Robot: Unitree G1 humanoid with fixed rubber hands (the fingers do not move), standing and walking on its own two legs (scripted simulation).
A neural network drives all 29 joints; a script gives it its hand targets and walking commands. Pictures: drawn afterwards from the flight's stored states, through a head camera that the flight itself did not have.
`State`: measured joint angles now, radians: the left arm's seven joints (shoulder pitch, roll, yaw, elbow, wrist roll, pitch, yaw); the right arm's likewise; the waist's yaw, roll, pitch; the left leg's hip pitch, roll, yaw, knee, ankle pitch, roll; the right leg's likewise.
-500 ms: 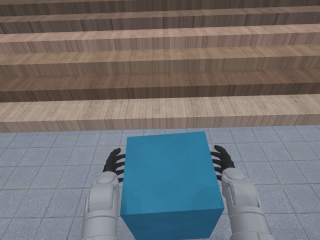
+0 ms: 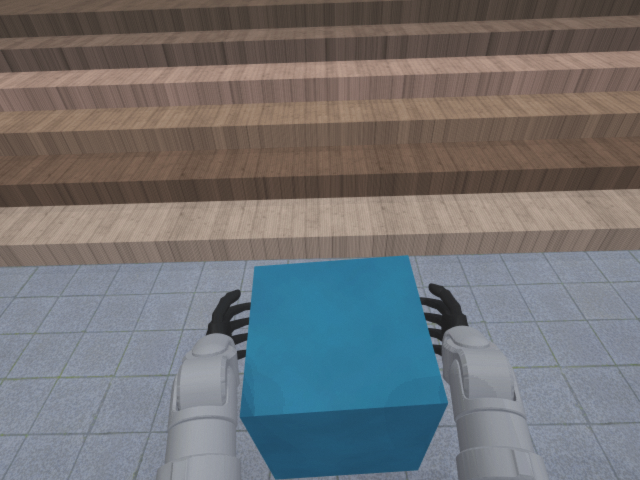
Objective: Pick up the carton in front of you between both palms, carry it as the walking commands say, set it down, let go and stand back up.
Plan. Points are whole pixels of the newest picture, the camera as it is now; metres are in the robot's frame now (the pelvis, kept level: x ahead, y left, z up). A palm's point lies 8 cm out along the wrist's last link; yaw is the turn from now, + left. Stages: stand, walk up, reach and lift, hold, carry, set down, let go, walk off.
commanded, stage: hold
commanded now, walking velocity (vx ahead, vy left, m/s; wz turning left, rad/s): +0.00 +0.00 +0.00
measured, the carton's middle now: (339, 371) +0.30 +0.00 -0.02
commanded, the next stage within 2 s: carry in 0.10 s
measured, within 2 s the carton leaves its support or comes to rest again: neither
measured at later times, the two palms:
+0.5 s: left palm (221, 274) +0.39 +0.16 +0.09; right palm (433, 271) +0.38 -0.14 +0.09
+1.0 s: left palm (224, 187) +0.67 +0.21 +0.06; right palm (372, 178) +0.67 -0.09 +0.07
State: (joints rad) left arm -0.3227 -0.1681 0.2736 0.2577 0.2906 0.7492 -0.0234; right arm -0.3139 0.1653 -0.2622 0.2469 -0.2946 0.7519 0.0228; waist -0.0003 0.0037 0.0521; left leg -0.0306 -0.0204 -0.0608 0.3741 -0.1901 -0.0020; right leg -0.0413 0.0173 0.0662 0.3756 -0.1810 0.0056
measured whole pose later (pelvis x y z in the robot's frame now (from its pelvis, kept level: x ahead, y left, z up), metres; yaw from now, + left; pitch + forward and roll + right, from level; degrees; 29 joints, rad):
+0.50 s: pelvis +0.10 +0.01 +0.00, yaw +0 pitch +5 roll -2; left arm -0.24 -0.10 0.13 -0.15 0.10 1.09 0.06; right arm -0.21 0.13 -0.11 -0.18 -0.14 1.09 -0.09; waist -0.01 0.03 -0.16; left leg -0.15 0.05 0.03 0.38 -0.32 0.00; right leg -0.41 -0.01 -0.15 0.56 -0.34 0.01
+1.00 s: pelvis +0.40 +0.06 -0.02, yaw +0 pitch +4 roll +1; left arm -0.20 -0.13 0.15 -0.32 0.10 1.23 0.09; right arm -0.20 0.14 -0.11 -0.29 -0.11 1.21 -0.09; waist 0.00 -0.04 -0.09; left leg -0.46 0.05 0.27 0.58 -0.19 0.10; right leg -0.24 -0.11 -0.06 1.01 -0.46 0.01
